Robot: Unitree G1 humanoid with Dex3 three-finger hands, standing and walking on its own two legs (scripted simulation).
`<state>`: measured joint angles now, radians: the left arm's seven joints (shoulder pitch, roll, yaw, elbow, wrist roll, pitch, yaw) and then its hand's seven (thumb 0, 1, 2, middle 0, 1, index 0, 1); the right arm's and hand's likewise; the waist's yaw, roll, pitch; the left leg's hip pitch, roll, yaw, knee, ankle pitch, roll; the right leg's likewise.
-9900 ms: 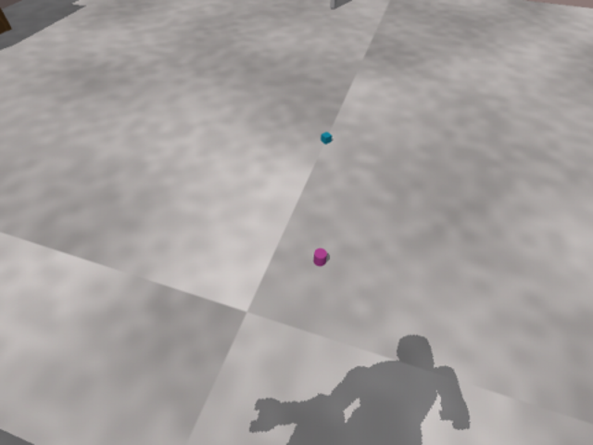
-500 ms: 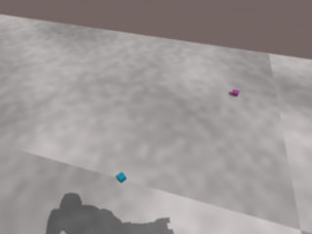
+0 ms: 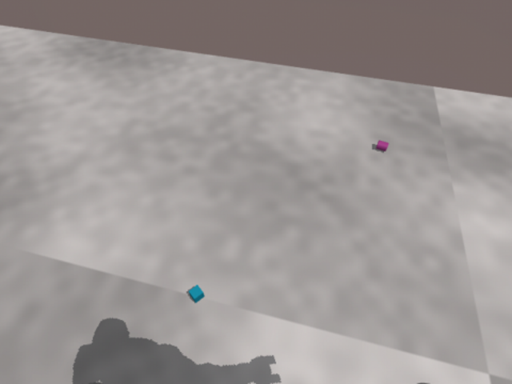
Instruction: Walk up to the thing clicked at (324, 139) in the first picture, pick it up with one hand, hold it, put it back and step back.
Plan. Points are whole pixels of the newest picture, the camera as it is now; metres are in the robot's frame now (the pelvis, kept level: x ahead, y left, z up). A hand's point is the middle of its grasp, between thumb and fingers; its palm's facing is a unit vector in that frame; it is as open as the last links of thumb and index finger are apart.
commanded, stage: stand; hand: left
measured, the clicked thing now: (196, 293) +0.55 +0.23 -0.76
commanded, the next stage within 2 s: none
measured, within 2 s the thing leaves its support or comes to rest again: neither
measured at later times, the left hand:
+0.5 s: hand out of the picture +0.06 +0.25 -0.16, palm faces -0.02 -0.94 -0.34, open 7.3 cm
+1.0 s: hand out of the picture +0.07 +0.24 -0.16, palm faces -0.01 -0.94 -0.34, open 7.3 cm
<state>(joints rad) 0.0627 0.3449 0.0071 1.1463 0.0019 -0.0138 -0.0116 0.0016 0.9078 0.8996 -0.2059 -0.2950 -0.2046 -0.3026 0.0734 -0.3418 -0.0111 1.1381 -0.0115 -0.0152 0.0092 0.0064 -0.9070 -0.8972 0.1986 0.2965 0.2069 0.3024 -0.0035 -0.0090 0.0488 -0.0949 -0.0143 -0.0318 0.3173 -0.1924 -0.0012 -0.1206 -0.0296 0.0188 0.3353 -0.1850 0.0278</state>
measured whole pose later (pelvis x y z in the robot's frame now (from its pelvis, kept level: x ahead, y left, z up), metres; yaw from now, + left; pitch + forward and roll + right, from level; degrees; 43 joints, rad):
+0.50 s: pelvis -0.01 -0.01 +0.00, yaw +0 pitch -2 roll +0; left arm 0.11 0.35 0.00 1.15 0.00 -0.02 -0.01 0.00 0.91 0.90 -0.21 -0.30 -0.20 -0.30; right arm 0.09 -0.35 -0.01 1.15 -0.01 0.00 0.02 0.01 -0.91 -0.90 0.20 0.30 0.21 0.30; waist 0.00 0.00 0.04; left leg -0.11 0.00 -0.04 0.32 -0.18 -0.01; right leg -0.13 -0.02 0.01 0.32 -0.17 0.02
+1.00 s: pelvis -0.01 -0.01 +0.00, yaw +0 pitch -2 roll +0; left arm 0.11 0.35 0.00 1.14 0.00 -0.01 -0.01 0.00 0.91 0.90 -0.21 -0.30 -0.20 -0.30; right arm 0.10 -0.35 0.00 1.14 -0.01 -0.01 0.01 0.01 -0.91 -0.90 0.20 0.30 0.21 0.30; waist 0.00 0.00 0.04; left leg -0.10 0.00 -0.04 0.31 -0.18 -0.01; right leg -0.11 -0.01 0.01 0.32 -0.17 0.02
